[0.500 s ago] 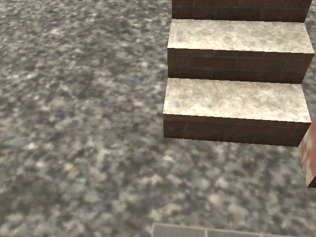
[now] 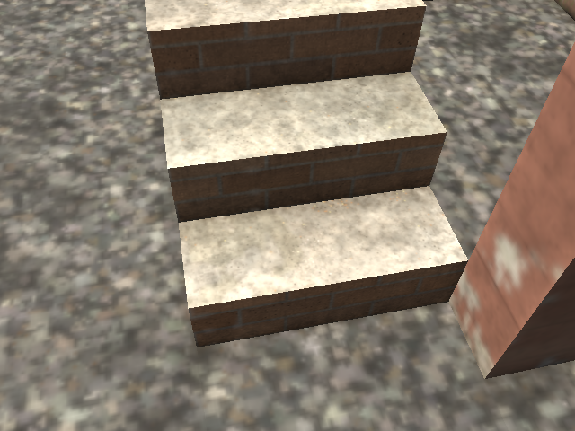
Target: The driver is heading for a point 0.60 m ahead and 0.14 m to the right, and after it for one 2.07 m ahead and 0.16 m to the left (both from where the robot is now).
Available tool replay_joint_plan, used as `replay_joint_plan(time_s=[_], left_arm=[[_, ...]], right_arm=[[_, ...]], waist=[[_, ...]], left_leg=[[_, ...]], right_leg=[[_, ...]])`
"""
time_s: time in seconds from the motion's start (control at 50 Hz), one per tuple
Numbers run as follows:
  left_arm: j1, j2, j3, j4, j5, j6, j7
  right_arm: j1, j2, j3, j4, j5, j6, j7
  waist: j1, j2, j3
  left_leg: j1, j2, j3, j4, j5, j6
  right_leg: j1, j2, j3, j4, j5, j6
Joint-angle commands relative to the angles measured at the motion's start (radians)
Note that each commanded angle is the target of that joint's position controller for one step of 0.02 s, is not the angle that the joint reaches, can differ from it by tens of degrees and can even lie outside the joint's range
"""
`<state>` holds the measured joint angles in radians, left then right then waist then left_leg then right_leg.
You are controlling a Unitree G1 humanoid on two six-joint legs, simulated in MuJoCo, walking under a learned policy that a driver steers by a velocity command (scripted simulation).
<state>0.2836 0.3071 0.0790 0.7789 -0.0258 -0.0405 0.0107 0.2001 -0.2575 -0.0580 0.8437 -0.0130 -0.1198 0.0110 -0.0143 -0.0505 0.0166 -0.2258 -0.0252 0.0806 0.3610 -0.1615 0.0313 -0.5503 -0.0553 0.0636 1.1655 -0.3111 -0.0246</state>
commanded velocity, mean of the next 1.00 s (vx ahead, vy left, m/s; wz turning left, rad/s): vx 0.50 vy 0.00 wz -0.39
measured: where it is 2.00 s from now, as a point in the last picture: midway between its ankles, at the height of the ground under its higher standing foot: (295, 291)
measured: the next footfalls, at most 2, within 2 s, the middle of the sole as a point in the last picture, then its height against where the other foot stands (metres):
right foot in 0.32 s outside the picture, level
left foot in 0.80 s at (305, 398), level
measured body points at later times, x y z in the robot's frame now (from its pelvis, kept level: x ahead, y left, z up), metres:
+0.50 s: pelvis +0.23 -0.08 +0.00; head +0.27 -0.10 +0.45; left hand +0.43 +0.17 -0.09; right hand +0.30 -0.39 -0.11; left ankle +0.26 +0.10 -0.66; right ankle +0.25 -0.16 -0.74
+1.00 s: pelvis +0.47 -0.10 +0.00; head +0.49 -0.09 +0.45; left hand +0.70 +0.08 -0.11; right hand +0.44 -0.39 -0.11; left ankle +0.53 -0.02 -0.74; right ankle +0.40 -0.22 -0.65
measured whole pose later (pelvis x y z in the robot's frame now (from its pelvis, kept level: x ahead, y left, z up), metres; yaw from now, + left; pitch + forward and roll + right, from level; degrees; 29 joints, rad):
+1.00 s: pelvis +0.47 -0.10 +0.00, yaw -21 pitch +2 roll +0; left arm 0.21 0.28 0.01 0.70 0.04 -0.08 0.00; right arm 0.32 -0.28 -0.04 0.72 -0.03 -0.02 -0.01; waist -0.03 -0.04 -0.01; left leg -0.28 -0.08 -0.04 0.40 -0.16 0.08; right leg -0.56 -0.02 0.04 1.16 -0.34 0.05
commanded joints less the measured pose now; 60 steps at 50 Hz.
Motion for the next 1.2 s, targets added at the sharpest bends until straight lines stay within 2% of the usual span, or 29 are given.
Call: replay_joint_plan(time_s=[0.02,0.12,0.24,0.28,0.32,0.34,0.36,0.38,0.4,0.44,0.48,0.52,0.6,0.64,0.7,0.74,0.78,0.8,0.82,0.84,0.86,0.88,0.9,0.92,0.96,1.04,1.08,1.14,1.2], left_arm=[[0.020,0.026,0.011,-0.088,0.003,0.009,-0.006],[-0.112,0.026,0.002,-0.159,0.005,0.006,-0.024],[-0.255,0.045,-0.012,-0.251,0.015,0.011,-0.049],[-0.218,0.081,0.000,-0.266,0.020,0.017,-0.051],[0.029,0.151,0.041,-0.197,0.015,0.026,-0.043],[0.201,0.233,0.070,-0.154,0.003,0.031,-0.026],[0.148,0.354,0.079,-0.173,0.013,0.019,-0.022],[0.183,0.250,0.050,-0.192,0.022,-0.005,-0.032],[0.122,0.224,0.039,-0.193,0.031,-0.017,-0.032],[-0.002,0.184,0.028,-0.212,0.022,-0.021,-0.020],[-0.055,0.171,0.012,-0.226,0.037,-0.020,-0.010],[-0.059,0.164,0.005,-0.221,0.028,-0.029,0.001],[-0.017,0.185,0.009,-0.185,0.024,-0.026,0.027],[0.038,0.188,0.009,-0.150,0.024,-0.027,0.031],[0.051,0.134,-0.008,-0.112,0.019,-0.027,0.028],[0.031,0.133,-0.011,-0.106,0.021,-0.020,0.029],[0.009,0.132,-0.015,-0.095,0.030,-0.017,0.030],[0.013,0.111,-0.024,-0.096,0.041,-0.024,0.029],[0.074,0.064,-0.045,-0.117,0.061,-0.040,0.027],[0.198,0.048,-0.052,-0.104,0.043,-0.061,0.018],[0.179,0.140,-0.026,-0.060,0.025,-0.064,0.010],[0.036,0.164,-0.018,-0.086,0.030,-0.063,0.003],[-0.059,0.132,-0.029,-0.119,0.050,-0.058,0.004],[-0.082,0.107,-0.033,-0.140,0.071,-0.057,0.006],[-0.033,0.024,-0.053,-0.127,0.072,-0.054,-0.005],[-0.104,-0.034,-0.082,-0.149,0.046,-0.057,-0.009],[-0.175,-0.004,-0.070,-0.171,0.030,-0.061,-0.003],[-0.166,0.008,-0.057,-0.168,0.013,-0.052,0.000],[-0.144,0.025,-0.038,-0.171,0.031,-0.057,0.002]], right_arm=[[-0.023,-0.129,-0.032,-0.036,0.005,-0.021,0.000],[-0.024,-0.173,-0.041,-0.027,-0.001,-0.008,-0.009],[0.033,-0.243,-0.053,-0.006,0.032,0.018,-0.003],[0.027,-0.276,-0.061,-0.012,0.041,0.031,-0.007],[0.019,-0.267,-0.058,-0.014,0.056,0.049,-0.012],[0.045,-0.204,-0.030,-0.038,0.010,0.045,-0.011],[0.094,-0.076,0.013,-0.102,-0.019,0.013,0.009],[-0.014,-0.192,-0.007,-0.096,0.020,-0.017,0.023],[-0.089,-0.216,-0.013,-0.128,0.040,-0.027,0.028],[-0.096,-0.202,-0.005,-0.122,-0.007,-0.017,0.016],[-0.054,-0.186,-0.001,-0.116,-0.009,0.007,0.015],[-0.070,-0.160,0.004,-0.132,-0.015,0.025,0.012],[-0.195,-0.114,0.025,-0.167,-0.008,0.033,0.007],[-0.235,-0.099,0.036,-0.177,0.001,0.038,0.011],[-0.211,-0.123,0.025,-0.199,0.014,0.041,-0.004],[-0.214,-0.137,0.018,-0.219,0.001,0.025,-0.001],[-0.118,-0.172,-0.010,-0.198,-0.017,0.004,-0.002],[-0.030,-0.212,-0.026,-0.182,-0.036,0.000,-0.004],[0.125,-0.288,-0.043,-0.164,-0.050,0.005,-0.003],[0.213,-0.327,-0.068,-0.120,-0.032,0.017,0.010],[0.163,-0.236,-0.051,-0.137,-0.003,0.023,0.007],[0.087,-0.172,-0.033,-0.170,0.006,0.033,-0.002],[0.030,-0.160,-0.025,-0.201,-0.005,0.049,-0.006],[-0.001,-0.151,-0.019,-0.218,-0.011,0.058,-0.014],[0.026,-0.120,-0.006,-0.212,-0.017,0.089,-0.028],[0.077,-0.162,-0.013,-0.241,-0.008,0.114,-0.049],[0.148,-0.198,-0.029,-0.215,0.023,0.110,-0.060],[0.173,-0.182,-0.028,-0.218,0.016,0.117,-0.065],[0.119,-0.138,-0.008,-0.232,0.021,0.141,-0.071]], waist=[[0.021,0.132,-0.017],[-0.020,0.120,0.010],[-0.056,0.116,0.053],[-0.012,0.144,0.002],[0.132,0.121,-0.132],[0.183,-0.013,-0.215],[0.057,-0.280,-0.313],[0.148,-0.124,-0.349],[0.130,-0.093,-0.210],[0.048,0.043,-0.117],[-0.007,0.034,-0.097],[-0.028,0.021,-0.079],[0.015,-0.035,-0.066],[0.053,-0.061,-0.071],[0.037,-0.128,-0.046],[0.034,-0.110,-0.031],[-0.006,-0.090,-0.055],[-0.041,-0.038,-0.137],[-0.042,0.131,-0.244],[-0.008,0.419,-0.339],[-0.008,0.262,-0.242],[-0.026,0.153,-0.137],[-0.027,0.055,-0.061],[0.005,0.031,-0.033],[0.036,0.091,-0.054],[0.024,0.140,-0.066],[-0.017,0.181,-0.061],[-0.013,0.243,-0.112],[0.039,0.254,-0.123]], left_leg=[[0.101,0.286,-0.181,-0.199,0.257,0.154],[0.138,0.255,-0.018,-0.214,0.295,0.141],[0.271,0.300,0.047,-0.155,0.363,0.110],[0.307,0.306,0.077,-0.029,0.657,0.092],[0.229,0.251,0.133,0.329,0.825,0.051],[-0.064,0.198,0.133,0.650,0.408,0.005],[-0.504,0.003,0.017,0.959,-0.434,-0.033],[-0.601,0.028,-0.171,1.045,-0.409,-0.022],[-0.648,0.063,-0.159,0.983,-0.284,-0.005],[-0.512,0.126,-0.152,0.811,-0.150,-0.027],[-0.404,0.132,-0.149,0.743,-0.104,-0.048],[-0.374,0.109,-0.133,0.654,-0.054,-0.080],[-0.279,0.043,-0.097,0.307,0.194,-0.107],[-0.235,0.022,-0.091,0.246,0.255,-0.109],[-0.236,0.039,-0.121,0.264,0.132,-0.094],[-0.232,0.036,-0.106,0.211,0.040,-0.063],[-0.107,0.005,-0.065,0.077,0.091,-0.021],[0.050,0.060,-0.107,0.114,0.253,0.019],[0.349,0.218,-0.350,0.124,0.516,0.135],[0.519,0.388,-0.769,-0.049,0.369,0.322],[0.473,0.380,-0.841,-0.082,-0.015,0.313],[0.339,0.339,-0.696,-0.094,-0.158,0.278],[0.175,0.288,-0.564,-0.112,-0.111,0.255],[0.073,0.254,-0.515,-0.136,-0.031,0.251],[0.000,0.193,-0.414,-0.114,0.184,0.268],[-0.064,0.152,-0.328,-0.042,0.370,0.258],[-0.011,0.176,-0.392,-0.044,0.267,0.246],[0.050,0.194,-0.457,0.015,0.283,0.222],[0.076,0.149,-0.498,0.099,0.403,0.139]], right_leg=[[-0.132,-0.080,0.038,-0.021,0.078,0.012],[-0.120,-0.082,-0.009,-0.300,0.267,0.022],[-0.087,-0.041,-0.093,-0.502,0.205,-0.017],[0.016,0.016,-0.141,-0.526,0.099,-0.056],[0.356,0.114,-0.179,-0.645,0.135,-0.122],[0.686,-0.021,0.026,-0.636,0.200,-0.178],[0.937,-0.272,0.629,-0.758,0.064,-0.363],[0.933,-0.291,0.704,-0.859,0.018,-0.366],[0.822,-0.252,0.547,-0.877,0.105,-0.321],[0.571,-0.193,0.373,-0.890,0.293,-0.269],[0.431,-0.163,0.311,-0.930,0.425,-0.261],[0.356,-0.129,0.244,-0.925,0.559,-0.265],[0.282,-0.039,0.123,-0.897,0.445,-0.191],[0.295,-0.061,0.148,-0.897,0.302,-0.173],[0.326,-0.102,0.202,-0.824,0.271,-0.166],[0.368,-0.128,0.246,-0.771,0.283,-0.156],[0.402,-0.069,0.219,-0.654,0.411,-0.117],[0.374,-0.026,0.171,-0.502,0.505,-0.089],[0.140,0.070,0.091,-0.182,0.321,-0.029],[-0.119,0.173,0.031,0.112,-0.245,0.030],[-0.247,0.099,0.085,0.281,-0.228,0.038],[-0.293,0.049,0.076,0.286,-0.118,0.028],[-0.232,0.021,0.056,0.215,-0.055,0.035],[-0.171,0.006,0.055,0.125,-0.013,0.044],[-0.066,0.006,0.005,0.046,0.000,0.084],[0.066,0.054,-0.079,-0.315,-0.060,0.132],[0.054,0.071,-0.064,-0.469,0.055,0.131],[0.112,0.106,-0.058,-0.539,0.039,0.110],[0.289,0.077,-0.034,-0.780,0.257,0.066]])
Over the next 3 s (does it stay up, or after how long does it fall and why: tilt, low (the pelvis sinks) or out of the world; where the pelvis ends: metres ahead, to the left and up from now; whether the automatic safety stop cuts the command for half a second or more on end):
stays up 1.13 0.19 0.37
